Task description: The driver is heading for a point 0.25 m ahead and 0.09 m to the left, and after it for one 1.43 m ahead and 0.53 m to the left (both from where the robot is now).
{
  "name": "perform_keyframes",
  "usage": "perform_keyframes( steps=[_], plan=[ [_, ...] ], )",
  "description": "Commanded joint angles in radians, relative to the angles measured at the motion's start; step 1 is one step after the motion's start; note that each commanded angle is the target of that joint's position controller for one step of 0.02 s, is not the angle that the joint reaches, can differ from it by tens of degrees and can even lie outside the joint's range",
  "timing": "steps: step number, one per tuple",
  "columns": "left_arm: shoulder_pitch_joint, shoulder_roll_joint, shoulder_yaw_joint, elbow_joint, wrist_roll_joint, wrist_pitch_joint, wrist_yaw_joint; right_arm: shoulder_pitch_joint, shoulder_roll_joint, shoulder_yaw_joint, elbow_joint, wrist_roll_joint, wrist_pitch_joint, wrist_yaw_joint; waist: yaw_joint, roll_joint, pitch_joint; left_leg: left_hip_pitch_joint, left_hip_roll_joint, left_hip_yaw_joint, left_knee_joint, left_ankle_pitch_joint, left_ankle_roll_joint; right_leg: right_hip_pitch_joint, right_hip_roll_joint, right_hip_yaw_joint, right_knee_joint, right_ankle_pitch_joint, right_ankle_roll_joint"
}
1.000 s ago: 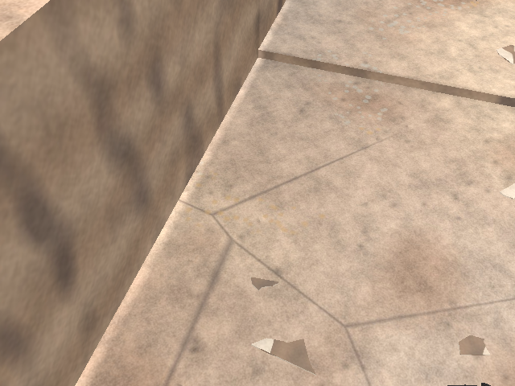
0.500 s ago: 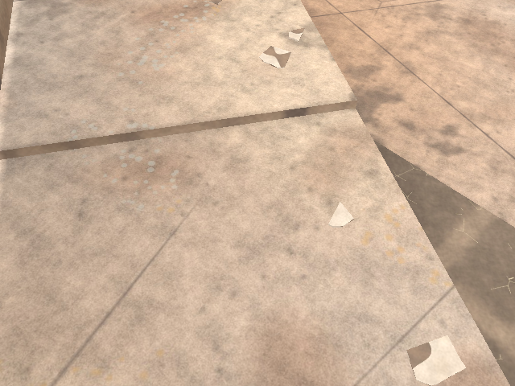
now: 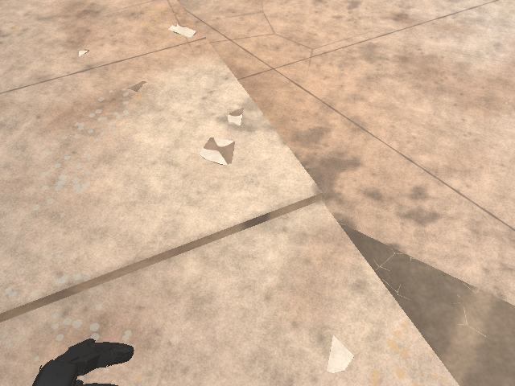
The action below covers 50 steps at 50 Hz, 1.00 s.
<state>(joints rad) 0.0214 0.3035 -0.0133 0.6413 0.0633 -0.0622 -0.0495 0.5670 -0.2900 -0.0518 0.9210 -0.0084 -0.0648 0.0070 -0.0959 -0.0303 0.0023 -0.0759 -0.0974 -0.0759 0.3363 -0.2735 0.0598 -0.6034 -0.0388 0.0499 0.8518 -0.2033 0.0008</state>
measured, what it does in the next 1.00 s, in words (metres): walks ahead, turning left: right foot, then left foot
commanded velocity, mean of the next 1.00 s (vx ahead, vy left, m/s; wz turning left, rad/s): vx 0.27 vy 0.00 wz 0.74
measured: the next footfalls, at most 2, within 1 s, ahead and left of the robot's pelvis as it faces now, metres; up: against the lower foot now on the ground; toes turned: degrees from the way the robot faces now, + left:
right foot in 0.14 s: +0.34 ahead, -0.12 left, +0.00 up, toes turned +8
left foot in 0.56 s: +0.47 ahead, +0.15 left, +0.00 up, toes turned +29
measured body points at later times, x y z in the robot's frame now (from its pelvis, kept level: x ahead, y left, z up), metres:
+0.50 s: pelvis +0.33 +0.01 -0.01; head +0.37 +0.04 +0.43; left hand +0.25 +0.30 -0.13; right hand +0.64 -0.15 -0.09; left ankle +0.43 +0.14 -0.71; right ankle +0.30 -0.13 -0.74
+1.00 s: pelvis +0.44 +0.03 -0.01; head +0.46 +0.04 +0.44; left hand +0.35 +0.32 -0.11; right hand +0.72 -0.08 -0.12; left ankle +0.44 +0.13 -0.74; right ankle +0.54 -0.04 -0.73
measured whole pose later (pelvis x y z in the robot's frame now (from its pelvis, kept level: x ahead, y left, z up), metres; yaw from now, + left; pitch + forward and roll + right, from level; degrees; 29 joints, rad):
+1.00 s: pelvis +0.44 +0.03 -0.01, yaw +44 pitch +0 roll +0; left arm 0.20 0.28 0.03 0.70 0.02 0.05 0.02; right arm 0.21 -0.29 -0.07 0.70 -0.03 0.06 0.01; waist -0.02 0.01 0.04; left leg -0.33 -0.18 -0.20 0.47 -0.12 0.06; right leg -0.35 0.01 0.03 0.64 -0.33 0.00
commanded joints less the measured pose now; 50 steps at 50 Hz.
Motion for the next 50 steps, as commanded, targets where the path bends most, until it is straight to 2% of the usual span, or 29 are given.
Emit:
perform_keyframes(
  steps=[1,2,4,5,6,7,8,9,10,11,12,14,16,18,20,24,26,27,28,29,30,31,32,34,37,41,45,48,50],
  plan=[
    [-0.071,0.056,-0.003,-0.086,-0.027,-0.011,-0.010,-0.165,-0.183,-0.044,-0.115,0.014,-0.035,0.006,0.094,0.091,0.099,-0.324,0.211,-0.254,-0.278,0.208,0.162,0.262,0.027,-0.058,-0.190,0.173,0.024],
    [-0.072,0.070,0.003,-0.086,-0.032,-0.010,-0.005,-0.155,-0.188,-0.046,-0.114,0.021,-0.037,0.010,0.092,0.086,0.092,-0.304,0.220,-0.256,-0.276,0.260,0.151,0.303,0.031,-0.054,-0.217,0.221,0.020],
    [-0.056,0.091,0.014,-0.077,-0.024,-0.018,0.014,-0.104,-0.194,-0.052,-0.093,0.023,-0.024,0.012,0.082,0.060,0.081,-0.158,0.205,-0.236,-0.140,0.551,0.107,0.312,0.061,-0.056,-0.302,0.227,0.005],
    [0.010,0.106,0.023,-0.057,-0.017,-0.023,0.027,-0.086,-0.211,-0.059,-0.088,0.018,-0.015,0.012,0.101,0.059,0.014,-0.092,0.173,-0.199,0.022,0.757,0.076,0.387,0.093,-0.067,-0.336,0.179,-0.012],
    [0.125,0.116,0.032,-0.028,-0.010,-0.033,0.041,-0.087,-0.217,-0.063,-0.087,0.027,-0.010,0.010,0.156,0.049,-0.062,-0.108,0.122,-0.175,0.225,0.829,0.037,0.535,0.091,-0.071,-0.383,0.232,-0.025],
    [0.252,0.153,0.048,-0.011,0.005,-0.047,0.062,-0.104,-0.176,-0.057,-0.101,0.039,-0.012,0.009,0.214,0.060,-0.145,-0.246,0.075,-0.178,0.462,0.648,0.002,0.740,-0.032,0.024,-0.375,0.271,-0.047],
    [0.390,0.221,0.065,0.000,0.022,-0.046,0.077,-0.076,-0.045,-0.030,-0.140,0.038,-0.013,-0.006,0.213,-0.133,-0.298,-0.403,0.004,-0.072,0.770,-0.177,-0.009,0.951,-0.365,0.282,-0.309,0.561,-0.079],
    [0.381,0.263,0.086,-0.011,-0.003,-0.024,0.067,0.036,-0.077,-0.031,-0.173,0.059,0.013,-0.033,0.163,-0.252,-0.494,-0.516,-0.022,-0.003,1.044,-0.362,-0.020,1.043,-0.549,0.582,-0.316,0.675,-0.210],
    [0.303,0.161,0.072,-0.028,-0.024,-0.010,0.065,-0.039,-0.134,-0.045,-0.155,0.019,0.033,-0.039,0.150,-0.089,-0.378,-0.580,0.064,-0.003,1.039,-0.246,-0.014,0.914,-0.451,0.469,-0.346,0.655,-0.193],
    [0.251,0.071,0.047,-0.026,-0.028,-0.013,0.065,-0.136,-0.127,-0.047,-0.167,0.009,0.042,-0.029,0.152,-0.069,-0.224,-0.604,0.085,0.019,0.997,-0.190,-0.025,0.789,-0.378,0.292,-0.365,0.715,-0.169],
    [0.232,0.045,0.040,-0.013,-0.023,-0.013,0.066,-0.165,-0.107,-0.048,-0.174,0.003,0.051,-0.014,0.130,-0.073,-0.146,-0.608,0.109,0.026,0.966,-0.162,-0.040,0.703,-0.328,0.199,-0.399,0.736,-0.150],
    [0.233,0.047,0.043,0.013,-0.037,-0.017,0.073,-0.190,-0.063,-0.044,-0.190,-0.011,0.086,0.013,0.094,-0.125,-0.068,-0.570,0.131,0.033,0.909,-0.142,-0.057,0.567,-0.293,0.086,-0.453,0.752,-0.139],
    [0.219,0.059,0.054,0.022,-0.049,-0.022,0.073,-0.240,-0.037,-0.037,-0.228,-0.014,0.105,0.027,0.071,-0.114,-0.060,-0.577,0.134,0.050,0.851,-0.104,-0.063,0.528,-0.302,0.026,-0.489,0.755,-0.159],
    [0.176,0.067,0.061,0.027,-0.057,-0.021,0.076,-0.315,-0.023,-0.027,-0.276,-0.023,0.109,0.044,0.055,-0.107,-0.031,-0.564,0.152,0.071,0.695,0.003,-0.060,0.478,-0.294,-0.067,-0.527,0.709,-0.148],
    [0.126,0.075,0.068,0.028,-0.060,-0.022,0.074,-0.343,-0.016,-0.015,-0.294,-0.018,0.106,0.062,0.038,-0.118,-0.033,-0.409,0.144,0.112,0.489,0.189,-0.040,0.397,-0.233,-0.196,-0.531,0.605,-0.101],
    [0.167,0.126,0.097,0.039,-0.077,-0.012,0.067,-0.365,-0.070,-0.027,-0.305,-0.022,0.113,0.069,0.039,-0.073,-0.041,-0.258,0.083,0.194,0.337,0.204,0.013,0.424,-0.246,-0.267,-0.379,0.643,-0.054],
    [0.196,0.151,0.109,0.036,-0.088,0.011,0.061,-0.267,-0.108,-0.045,-0.286,-0.036,0.103,0.051,0.000,-0.033,-0.094,-0.134,0.027,0.201,0.268,0.156,0.065,0.434,-0.242,-0.283,-0.121,0.653,-0.035],
    [0.210,0.145,0.107,0.029,-0.087,0.022,0.055,-0.167,-0.138,-0.061,-0.257,-0.048,0.090,0.031,-0.050,0.038,-0.134,0.009,0.026,0.144,0.189,0.218,0.100,0.340,-0.209,-0.283,0.113,0.457,-0.002],
    [0.314,0.053,0.086,0.014,-0.050,0.035,0.044,-0.225,-0.252,-0.080,-0.278,-0.033,0.088,0.007,0.047,0.266,-0.116,0.113,0.269,-0.166,0.197,0.786,0.155,0.110,-0.080,-0.302,0.401,-0.433,0.047],
    [0.376,0.088,0.090,-0.014,-0.024,0.069,0.049,-0.211,-0.328,-0.099,-0.331,0.009,0.094,0.012,0.055,0.215,-0.247,0.207,0.429,-0.538,0.187,1.082,0.316,-0.011,0.026,-0.114,0.602,-0.583,0.090],
    [0.359,0.103,0.088,-0.021,-0.018,0.085,0.064,-0.224,-0.326,-0.111,-0.348,0.027,0.102,0.012,0.030,0.168,-0.319,0.234,0.452,-0.577,0.086,0.814,0.374,-0.065,0.011,-0.004,0.609,-0.499,0.092],
    [0.283,0.114,0.084,-0.031,-0.024,0.087,0.076,-0.286,-0.276,-0.100,-0.357,0.015,0.112,0.005,0.033,0.134,-0.226,0.133,0.408,-0.548,0.018,0.463,0.348,-0.089,-0.004,0.018,0.544,-0.404,0.079],
    [0.213,0.124,0.087,-0.035,-0.024,0.085,0.081,-0.348,-0.216,-0.084,-0.355,0.007,0.119,0.000,0.056,0.095,-0.115,0.019,0.322,-0.464,-0.021,0.308,0.280,-0.072,-0.030,0.030,0.433,-0.314,0.071],
    [0.224,0.125,0.090,-0.016,-0.021,0.100,0.083,-0.394,-0.168,-0.068,-0.345,0.008,0.121,-0.004,0.104,0.093,-0.053,-0.120,0.230,-0.358,-0.025,0.344,0.202,0.040,-0.029,0.022,0.293,-0.249,0.067],
    [0.222,0.082,0.079,-0.004,-0.031,0.114,0.076,-0.363,-0.187,-0.076,-0.322,-0.002,0.111,0.006,0.105,0.035,-0.104,-0.139,0.204,-0.338,0.007,0.433,0.181,0.107,0.007,0.016,0.198,-0.223,0.063],
    [0.177,0.062,0.072,-0.009,-0.040,0.117,0.079,-0.353,-0.172,-0.071,-0.312,-0.014,0.111,0.006,0.080,0.091,-0.111,-0.182,0.195,-0.363,-0.017,0.248,0.158,0.131,0.018,0.014,0.107,-0.157,0.046],
    [0.139,0.060,0.069,-0.023,-0.045,0.113,0.076,-0.340,-0.157,-0.066,-0.293,-0.022,0.118,0.002,0.057,0.137,-0.067,-0.198,0.187,-0.414,-0.047,0.021,0.145,0.160,0.041,0.011,-0.013,-0.159,0.028],
    [0.194,0.046,0.062,0.001,-0.053,0.102,0.075,-0.360,-0.113,-0.044,-0.280,-0.027,0.117,0.001,0.065,0.157,-0.079,-0.207,0.198,-0.383,-0.029,0.056,0.129,0.288,0.046,-0.033,-0.160,-0.167,-0.002],
    [0.234,0.002,0.047,0.025,-0.046,0.092,0.075,-0.364,-0.062,-0.014,-0.256,-0.014,0.114,-0.011,0.097,0.129,-0.076,-0.268,0.184,-0.344,-0.007,0.010,0.081,0.467,0.044,-0.041,-0.413,-0.058,-0.029]
  ],
)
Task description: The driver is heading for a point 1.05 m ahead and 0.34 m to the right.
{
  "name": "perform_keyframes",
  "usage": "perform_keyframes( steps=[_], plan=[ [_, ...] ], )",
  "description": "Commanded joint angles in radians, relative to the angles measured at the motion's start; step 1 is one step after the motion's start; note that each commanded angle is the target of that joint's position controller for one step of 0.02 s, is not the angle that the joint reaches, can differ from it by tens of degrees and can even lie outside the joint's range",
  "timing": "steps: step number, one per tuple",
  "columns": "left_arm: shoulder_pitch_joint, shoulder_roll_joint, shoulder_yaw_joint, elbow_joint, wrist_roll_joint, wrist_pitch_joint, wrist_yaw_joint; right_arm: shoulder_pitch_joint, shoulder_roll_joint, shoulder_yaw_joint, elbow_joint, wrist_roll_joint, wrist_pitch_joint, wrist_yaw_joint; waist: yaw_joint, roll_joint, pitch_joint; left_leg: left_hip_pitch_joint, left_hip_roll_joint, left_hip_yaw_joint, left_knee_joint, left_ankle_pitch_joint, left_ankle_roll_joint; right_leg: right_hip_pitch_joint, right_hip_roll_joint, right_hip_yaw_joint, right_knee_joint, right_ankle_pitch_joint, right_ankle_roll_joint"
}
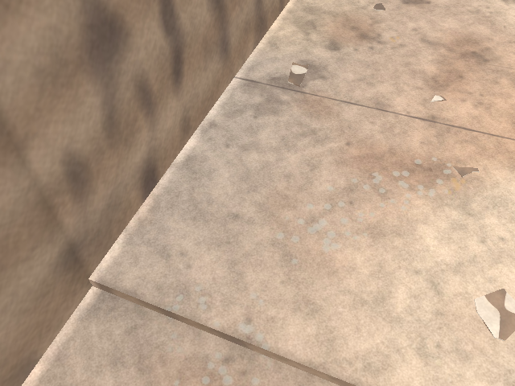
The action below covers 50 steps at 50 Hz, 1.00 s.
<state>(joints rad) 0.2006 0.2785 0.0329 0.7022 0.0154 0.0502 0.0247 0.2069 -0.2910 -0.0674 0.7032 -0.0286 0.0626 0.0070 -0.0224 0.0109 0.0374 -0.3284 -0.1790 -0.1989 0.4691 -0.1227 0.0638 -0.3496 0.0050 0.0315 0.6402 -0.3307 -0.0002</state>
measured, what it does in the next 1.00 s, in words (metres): walks ahead, turning right: right foot, then left foot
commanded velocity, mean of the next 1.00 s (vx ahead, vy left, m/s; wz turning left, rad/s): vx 0.48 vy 0.00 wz -0.47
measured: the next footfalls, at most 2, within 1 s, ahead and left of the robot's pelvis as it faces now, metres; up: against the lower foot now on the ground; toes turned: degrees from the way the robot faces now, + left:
right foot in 0.02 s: +0.07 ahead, -0.12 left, +0.00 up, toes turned +2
left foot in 0.42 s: +0.06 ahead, +0.08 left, +0.00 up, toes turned -24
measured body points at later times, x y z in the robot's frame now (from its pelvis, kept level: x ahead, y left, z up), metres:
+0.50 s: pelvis +0.03 -0.01 +0.01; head +0.05 -0.01 +0.46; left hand +0.25 +0.22 -0.10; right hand +0.04 -0.33 -0.09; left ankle +0.03 +0.09 -0.73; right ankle +0.02 -0.13 -0.68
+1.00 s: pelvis +0.25 -0.23 -0.01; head +0.27 -0.24 +0.44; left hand +0.51 -0.11 -0.11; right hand +0.07 -0.42 -0.14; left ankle +0.18 -0.01 -0.60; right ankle +0.22 -0.31 -0.73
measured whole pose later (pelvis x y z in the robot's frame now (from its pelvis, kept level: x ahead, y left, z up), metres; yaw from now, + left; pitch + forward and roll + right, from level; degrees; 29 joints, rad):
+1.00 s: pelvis +0.25 -0.23 -0.01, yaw -30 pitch +2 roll +0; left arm 0.16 0.25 0.02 0.73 0.06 -0.05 -0.02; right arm 0.48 -0.23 -0.02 0.91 0.01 -0.06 0.01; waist -0.08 0.00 0.03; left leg -0.34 0.07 -0.04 1.31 -0.27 0.10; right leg -0.35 0.01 -0.12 0.60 -0.28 -0.05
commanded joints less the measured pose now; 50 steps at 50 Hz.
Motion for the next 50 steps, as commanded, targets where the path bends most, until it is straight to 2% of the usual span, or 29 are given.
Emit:
perform_keyframes(
  steps=[1,2,3,4,7,11,15,16,18,19,20,21,22,23,24,25,28,31,35,39,41,42,43,44,45,46,47,48,50],
  plan=[
    [0.010,0.046,0.000,-0.051,0.013,-0.028,0.004,0.036,-0.057,0.007,-0.019,0.001,-0.019,-0.018,0.000,0.034,-0.083,-0.032,0.243,-0.181,-0.103,-0.165,0.035,0.232,-0.028,0.065,-0.285,0.084,-0.044],
    [-0.034,0.142,0.016,-0.084,0.024,-0.036,0.003,0.065,-0.057,0.008,-0.024,0.007,-0.023,-0.023,-0.027,-0.119,-0.076,-0.058,0.160,-0.065,0.031,-0.208,-0.011,0.202,-0.193,0.305,-0.375,0.056,-0.093],
    [-0.030,0.202,0.036,-0.070,0.016,-0.033,-0.013,0.001,-0.101,-0.005,-0.042,0.006,-0.023,-0.025,-0.013,-0.173,-0.009,-0.044,0.072,0.077,0.079,-0.252,-0.038,0.059,-0.288,0.450,-0.417,0.140,-0.176],
    [-0.007,0.209,0.047,-0.059,0.004,-0.031,-0.025,-0.015,-0.126,-0.012,-0.048,-0.002,-0.026,-0.026,-0.002,-0.174,0.012,-0.030,0.088,0.104,0.171,-0.278,-0.052,0.039,-0.288,0.479,-0.410,0.192,-0.208],
    [0.052,0.214,0.072,-0.035,-0.010,-0.023,-0.028,-0.036,-0.110,-0.013,-0.056,0.004,-0.028,-0.019,0.015,-0.143,-0.012,-0.156,0.083,0.105,0.400,-0.321,-0.085,0.159,-0.199,0.433,-0.340,0.351,-0.198],
    [0.071,0.188,0.089,-0.034,-0.013,-0.012,-0.037,-0.070,-0.073,0.002,-0.071,0.013,-0.026,-0.027,0.032,-0.138,-0.088,-0.199,0.088,0.118,0.418,-0.324,-0.116,0.264,-0.118,0.419,-0.285,0.446,-0.178],
    [0.108,0.202,0.111,-0.026,-0.009,-0.001,-0.034,-0.119,-0.076,0.012,-0.091,0.024,-0.037,-0.035,0.065,-0.166,-0.123,-0.180,0.077,0.102,0.297,-0.329,-0.107,0.318,-0.106,0.509,-0.277,0.399,-0.181],
    [0.117,0.208,0.117,-0.025,-0.009,0.002,-0.036,-0.101,-0.085,0.013,-0.088,0.018,-0.044,-0.033,0.066,-0.156,-0.170,-0.123,0.072,0.104,0.257,-0.346,-0.098,0.303,-0.093,0.534,-0.304,0.155,-0.183],
    [0.044,0.212,0.122,-0.045,0.003,0.009,-0.050,-0.054,-0.090,0.015,-0.079,0.015,-0.055,-0.031,0.023,-0.189,-0.143,0.071,0.051,0.116,0.120,-0.386,-0.068,0.109,-0.055,0.574,-0.377,-0.286,-0.164],
    [-0.048,0.199,0.119,-0.070,0.005,0.012,-0.054,0.026,-0.088,0.014,-0.054,0.022,-0.060,-0.038,-0.046,-0.196,-0.098,0.255,0.049,0.130,-0.026,-0.329,-0.047,-0.066,-0.008,0.543,-0.384,-0.317,-0.116],
    [-0.129,0.171,0.113,-0.096,0.004,0.008,-0.050,0.147,-0.124,0.002,-0.017,0.018,-0.066,-0.055,-0.125,-0.168,-0.044,0.486,0.081,0.156,-0.221,-0.229,-0.025,-0.273,0.089,0.437,-0.341,-0.304,-0.013],
    [-0.037,0.089,0.098,-0.076,-0.009,0.001,-0.036,0.150,-0.221,-0.022,-0.009,0.023,-0.076,-0.073,-0.086,0.116,-0.074,0.613,0.330,-0.067,-0.281,-0.393,-0.013,-0.419,0.178,0.257,0.025,-0.339,0.016],
    [-0.049,0.073,0.081,-0.118,-0.003,-0.014,-0.033,0.041,-0.302,-0.034,-0.059,-0.006,-0.081,-0.072,-0.055,0.208,-0.061,0.485,0.605,-0.446,-0.364,-0.639,0.072,-0.549,0.174,0.150,0.244,-0.188,0.020],
    [-0.105,0.162,0.093,-0.122,0.013,-0.021,-0.045,-0.017,-0.247,-0.026,-0.058,-0.017,-0.085,-0.067,-0.019,0.075,-0.012,0.360,0.594,-0.402,-0.341,-0.662,0.100,-0.530,0.041,0.142,0.350,-0.041,0.017],
    [-0.100,0.174,0.100,-0.115,0.011,-0.025,-0.065,-0.044,-0.180,-0.004,-0.062,-0.012,-0.097,-0.058,0.003,0.063,-0.001,0.315,0.525,-0.301,-0.335,-0.604,0.082,-0.502,0.036,0.131,0.404,0.026,0.012],
    [-0.061,0.164,0.096,-0.098,0.014,-0.025,-0.081,-0.056,-0.156,0.004,-0.062,-0.009,-0.108,-0.050,0.023,0.075,-0.004,0.315,0.468,-0.195,-0.338,-0.523,0.056,-0.491,0.031,0.111,0.459,0.068,0.017],
    [-0.052,0.143,0.083,-0.090,0.020,-0.015,-0.116,0.042,-0.158,0.003,-0.030,-0.005,-0.134,-0.035,-0.001,0.103,0.034,0.304,0.412,-0.017,-0.363,-0.416,0.037,-0.531,-0.012,0.047,0.584,0.141,0.014],
    [-0.140,0.128,0.068,-0.114,0.023,-0.017,-0.124,0.168,-0.150,0.000,0.012,-0.008,-0.152,-0.019,-0.053,0.078,0.070,0.351,0.417,0.054,-0.369,-0.355,0.039,-0.610,-0.032,0.047,0.585,0.185,0.010],
    [-0.236,0.101,0.048,-0.133,0.030,-0.038,-0.128,0.257,-0.130,0.005,0.069,-0.014,-0.167,-0.010,-0.076,0.077,0.140,0.376,0.423,0.132,-0.410,-0.254,0.054,-0.637,-0.008,0.063,0.422,0.216,-0.015],
    [-0.379,0.061,0.010,-0.188,0.030,-0.060,-0.144,0.309,-0.119,0.016,0.127,-0.006,-0.167,-0.013,-0.094,0.084,0.175,0.360,0.438,0.240,-0.468,0.122,0.071,-0.466,-0.009,-0.104,0.148,0.171,-0.068],
    [-0.331,0.041,-0.003,-0.182,0.032,-0.064,-0.125,0.322,-0.144,0.017,0.178,0.000,-0.157,-0.018,-0.033,0.116,0.119,0.403,0.435,0.294,-0.340,0.724,0.080,-0.269,0.031,-0.189,0.062,0.048,-0.125],
    [-0.238,0.055,0.005,-0.162,0.032,-0.068,-0.108,0.329,-0.177,0.014,0.198,0.004,-0.153,-0.021,0.025,0.151,0.032,0.404,0.455,0.295,-0.188,1.102,0.085,-0.100,0.088,-0.208,0.068,-0.009,-0.146],
    [-0.020,0.097,0.024,-0.106,0.027,-0.076,-0.086,0.310,-0.212,0.007,0.204,0.010,-0.147,-0.025,0.142,0.163,-0.089,0.329,0.462,0.282,0.044,1.231,0.081,0.175,0.112,-0.167,0.026,-0.009,-0.163],
    [0.231,0.160,0.054,-0.033,0.032,-0.088,-0.065,0.222,-0.222,0.005,0.180,0.027,-0.149,-0.024,0.299,0.150,-0.201,0.096,0.417,0.291,0.344,0.990,0.061,0.536,0.019,-0.034,-0.091,0.095,-0.175],
    [0.303,0.288,0.084,0.004,0.048,-0.096,-0.041,0.248,-0.050,0.041,0.117,0.034,-0.159,0.001,0.224,-0.089,-0.366,-0.251,0.258,0.258,0.709,-0.092,0.051,0.873,-0.301,0.332,-0.160,-0.270,-0.164],
    [0.333,0.328,0.092,-0.010,0.044,-0.099,-0.032,0.232,-0.065,0.030,0.086,0.063,-0.168,0.001,0.222,-0.144,-0.495,-0.367,0.176,0.094,0.946,-0.292,0.067,0.856,-0.478,0.724,-0.322,-0.366,-0.160],
    [0.258,0.266,0.081,0.015,0.045,-0.098,-0.030,0.131,-0.123,0.008,0.072,0.057,-0.159,-0.004,0.195,-0.042,-0.318,-0.425,0.232,0.069,0.990,-0.164,0.074,0.681,-0.417,0.572,-0.337,-0.309,-0.137],
    [0.196,0.183,0.057,0.029,0.047,-0.107,-0.033,0.134,-0.078,0.016,0.071,0.051,-0.157,0.000,0.137,-0.044,-0.148,-0.442,0.266,0.118,0.991,-0.121,0.065,0.511,-0.388,0.432,-0.351,-0.208,-0.135],
    [0.123,0.092,0.031,0.046,0.033,-0.123,-0.036,0.201,-0.018,0.020,0.115,0.027,-0.123,0.015,0.039,-0.076,-0.033,-0.375,0.306,0.133,0.984,-0.086,0.040,0.283,-0.304,0.211,-0.414,-0.064,-0.083]
  ],
)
